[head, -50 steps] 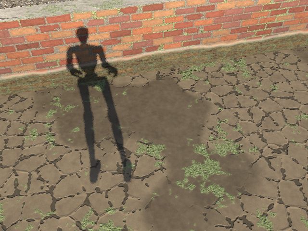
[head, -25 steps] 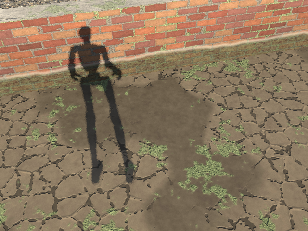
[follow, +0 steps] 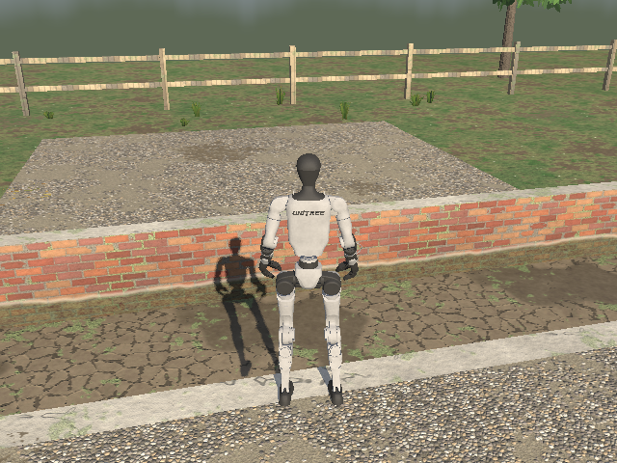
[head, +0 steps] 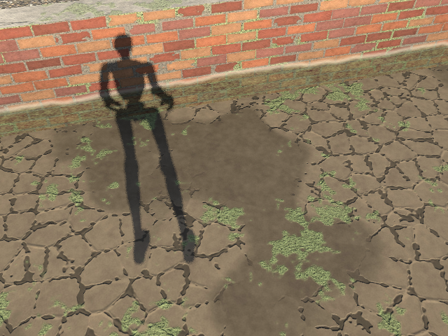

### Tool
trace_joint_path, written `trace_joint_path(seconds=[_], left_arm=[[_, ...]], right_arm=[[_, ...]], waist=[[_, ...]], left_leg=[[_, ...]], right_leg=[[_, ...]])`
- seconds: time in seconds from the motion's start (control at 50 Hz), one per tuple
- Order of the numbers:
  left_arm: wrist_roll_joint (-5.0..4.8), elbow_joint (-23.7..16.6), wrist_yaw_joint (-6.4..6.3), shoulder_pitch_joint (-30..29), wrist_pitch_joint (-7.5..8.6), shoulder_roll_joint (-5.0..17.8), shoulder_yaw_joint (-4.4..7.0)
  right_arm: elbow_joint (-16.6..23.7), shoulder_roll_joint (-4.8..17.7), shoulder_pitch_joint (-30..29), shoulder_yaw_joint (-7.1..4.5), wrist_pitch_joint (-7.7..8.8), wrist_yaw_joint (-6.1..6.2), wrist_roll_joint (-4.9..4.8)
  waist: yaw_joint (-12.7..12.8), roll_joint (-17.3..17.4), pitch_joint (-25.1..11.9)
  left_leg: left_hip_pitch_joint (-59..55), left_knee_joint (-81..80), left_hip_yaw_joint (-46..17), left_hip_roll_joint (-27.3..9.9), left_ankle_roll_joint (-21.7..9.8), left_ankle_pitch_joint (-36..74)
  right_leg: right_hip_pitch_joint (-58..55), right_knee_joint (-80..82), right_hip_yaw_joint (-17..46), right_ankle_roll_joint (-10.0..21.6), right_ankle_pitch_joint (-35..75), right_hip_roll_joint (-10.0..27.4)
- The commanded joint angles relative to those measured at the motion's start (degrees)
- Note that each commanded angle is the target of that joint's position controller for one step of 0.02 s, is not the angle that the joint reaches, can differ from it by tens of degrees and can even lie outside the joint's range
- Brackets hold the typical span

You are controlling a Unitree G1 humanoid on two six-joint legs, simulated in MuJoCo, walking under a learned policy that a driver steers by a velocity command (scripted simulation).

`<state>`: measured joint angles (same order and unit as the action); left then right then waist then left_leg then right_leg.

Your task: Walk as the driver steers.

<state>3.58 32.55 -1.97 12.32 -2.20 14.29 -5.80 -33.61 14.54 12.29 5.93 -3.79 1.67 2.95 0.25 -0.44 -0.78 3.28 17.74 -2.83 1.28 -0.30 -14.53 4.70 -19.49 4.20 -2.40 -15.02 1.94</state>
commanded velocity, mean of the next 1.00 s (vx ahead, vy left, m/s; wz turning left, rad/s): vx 0.46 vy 0.00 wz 0.00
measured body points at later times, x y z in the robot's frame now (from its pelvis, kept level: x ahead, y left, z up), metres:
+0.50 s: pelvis -0.01 -0.01 +0.00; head -0.01 -0.01 +0.45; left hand +0.19 +0.21 -0.06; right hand +0.19 -0.22 -0.07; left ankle -0.06 +0.12 -0.75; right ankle -0.05 -0.15 -0.75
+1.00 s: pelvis -0.01 +0.00 +0.00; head -0.01 -0.01 +0.45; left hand +0.18 +0.22 -0.07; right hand +0.19 -0.22 -0.07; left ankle -0.06 +0.12 -0.75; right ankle -0.05 -0.15 -0.75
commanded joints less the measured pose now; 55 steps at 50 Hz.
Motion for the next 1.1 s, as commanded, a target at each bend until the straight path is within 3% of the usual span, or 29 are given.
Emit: trace_joint_path(seconds=[0.02,0.26,0.36,0.44,0.46,0.48,0.5,0.52,0.58,0.68,0.7,0.72,0.78,0.88,0.96,1.1], left_arm=[[0.30,-5.9,0.12,-2.8,0.94,5.8,1.31],[0.66,-9.1,0.97,-7.3,0.96,6.3,0.53],[0.21,-9.3,1.33,-7.7,1.39,6.6,0.39],[0.27,-9.5,1.44,-7.9,1.46,6.8,0.31],[-0.27,-8.0,1.11,-6.8,1.15,8.1,0.59],[-0.63,-8.2,0.98,-7.5,1.03,8.0,0.65],[-0.09,-9.8,1.26,-9.0,1.24,6.7,0.30],[0.28,-9.5,1.33,-8.2,1.27,6.5,0.21],[0.41,-9.3,1.42,-7.7,1.39,6.8,0.29],[0.32,-9.3,1.53,-7.8,1.55,7.0,0.22],[-0.26,-7.8,1.19,-6.6,1.24,8.2,0.52],[-0.07,-9.6,1.41,-8.5,1.42,7.0,0.28],[0.29,-9.2,1.49,-7.6,1.50,7.0,0.25],[0.30,-9.1,1.53,-7.7,1.59,7.0,0.22],[-0.43,-6.3,1.72,-4.0,1.21,8.3,1.13],[-1.60,-2.6,1.25,0.0,0.12,8.6,2.99]], right_arm=[[5.6,6.3,-3.1,-1.50,0.76,-0.02,0.41],[9.1,6.5,-8.0,-0.75,1.55,-1.06,1.01],[9.6,6.3,-8.5,-0.54,1.32,-0.79,1.28],[10.0,6.3,-8.9,-0.45,1.41,-0.83,1.25],[8.3,7.1,-5.9,-1.07,1.52,-0.47,0.74],[8.4,7.2,-6.3,-1.11,1.60,-0.42,0.35],[10.2,6.4,-9.6,-0.52,1.60,-0.78,0.77],[10.1,6.2,-9.2,-0.48,1.59,-0.86,1.18],[10.2,6.2,-8.8,-0.44,1.64,-0.94,1.24],[10.4,6.5,-8.6,-0.42,1.49,-0.85,1.20],[8.5,7.2,-5.5,-1.06,1.57,-0.49,0.70],[10.4,6.6,-9.0,-0.47,1.54,-0.80,0.80],[10.3,6.5,-8.6,-0.45,1.54,-0.87,1.17],[10.4,6.5,-8.5,-0.43,1.47,-0.83,1.17],[7.6,8.2,-4.5,-1.46,1.28,-1.07,0.05],[3.7,8.2,-0.6,-3.07,1.33,-1.38,-1.43]], waist=[[0.0,0.5,-2.2],[0.1,0.0,-3.9],[0.0,0.0,-4.7],[0.0,0.1,-4.8],[-1.0,-0.2,-6.8],[-1.0,-0.4,-4.2],[0.1,0.1,-1.2],[0.2,0.7,-3.2],[0.3,0.4,-5.1],[0.1,0.1,-5.3],[-1.0,-0.4,-7.4],[0.1,-0.2,-2.7],[0.2,0.3,-5.0],[0.1,0.1,-5.4],[0.0,0.8,-3.8],[0.3,0.2,-1.1]], left_leg=[[-3.6,0.7,-4.7,-3.7,-2.4,25.0],[-2.0,1.3,-5.6,-4.4,-1.6,20.0],[-2.0,1.3,-6.1,-5.0,-1.8,19.9],[-1.5,1.3,-6.3,-5.1,-1.7,18.9],[-3.7,0.9,-6.1,-4.9,-1.5,13.4],[-2.3,0.7,-6.1,-4.9,-1.5,12.3],[0.9,0.8,-6.4,-5.0,-1.7,17.2],[0.3,0.9,-6.5,-5.1,-1.9,18.3],[-1.0,1.5,-6.4,-5.1,-1.8,20.0],[-1.3,1.5,-6.6,-5.1,-1.6,19.7],[-3.5,1.2,-6.3,-5.0,-1.5,14.3],[-0.1,1.3,-6.6,-5.0,-1.6,18.5],[-1.0,1.5,-6.6,-5.1,-1.7,20.3],[-1.5,1.5,-6.7,-5.1,-1.6,20.6],[-2.2,-0.4,-6.9,-5.2,-1.8,19.4],[-1.4,-2.2,-6.5,-4.8,-3.0,17.4]], right_leg=[[3.2,0.4,1.3,1.3,19.2,1.0],[3.4,0.2,2.6,1.6,17.8,2.3],[3.9,0.6,3.1,1.8,17.7,2.9],[4.1,0.6,3.2,1.8,17.1,3.0],[3.7,2.0,3.8,1.5,11.7,2.8],[5.0,2.5,3.7,1.4,10.2,2.5],[5.5,1.2,3.1,1.7,14.7,2.6],[4.3,0.8,3.2,1.9,15.9,2.9],[3.6,0.2,3.2,2.0,17.8,2.9],[3.8,0.3,3.3,2.0,18.0,3.1],[3.4,1.7,3.9,1.7,12.7,2.8],[5.0,0.7,3.2,1.9,16.5,2.8],[3.6,0.3,3.3,2.0,18.2,3.0],[3.5,0.4,3.4,2.0,18.7,3.1],[2.3,2.2,4.3,2.9,19.0,3.5],[1.7,3.6,3.9,3.8,16.5,3.0]])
